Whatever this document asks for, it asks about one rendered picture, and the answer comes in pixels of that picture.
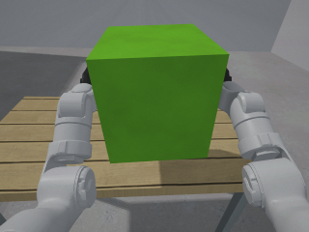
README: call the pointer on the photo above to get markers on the robot right upper arm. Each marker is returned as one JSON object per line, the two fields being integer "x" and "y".
{"x": 275, "y": 186}

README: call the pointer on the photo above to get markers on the robot left upper arm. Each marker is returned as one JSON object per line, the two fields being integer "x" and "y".
{"x": 64, "y": 193}

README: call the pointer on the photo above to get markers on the carton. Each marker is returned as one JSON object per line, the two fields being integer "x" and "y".
{"x": 157, "y": 90}

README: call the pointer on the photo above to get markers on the left robot hand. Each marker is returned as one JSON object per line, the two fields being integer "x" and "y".
{"x": 85, "y": 77}

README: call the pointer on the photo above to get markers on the right robot forearm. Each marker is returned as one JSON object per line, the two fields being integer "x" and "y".
{"x": 257, "y": 138}

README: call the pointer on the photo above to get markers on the table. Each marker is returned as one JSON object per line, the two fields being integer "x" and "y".
{"x": 27, "y": 130}

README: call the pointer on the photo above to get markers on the right robot hand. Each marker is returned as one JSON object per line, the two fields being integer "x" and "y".
{"x": 227, "y": 76}

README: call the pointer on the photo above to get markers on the left robot forearm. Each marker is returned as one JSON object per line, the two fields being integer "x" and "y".
{"x": 72, "y": 132}

